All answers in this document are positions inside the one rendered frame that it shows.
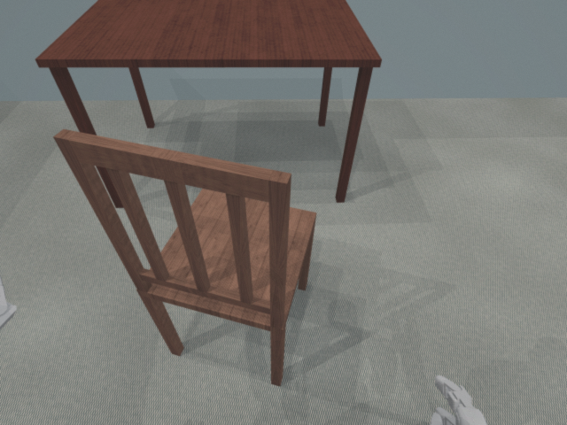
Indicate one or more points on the table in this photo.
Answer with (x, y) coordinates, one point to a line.
(215, 33)

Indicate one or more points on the chair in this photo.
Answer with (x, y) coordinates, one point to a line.
(232, 255)

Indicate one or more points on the robot right hand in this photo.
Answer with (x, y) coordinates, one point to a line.
(460, 402)

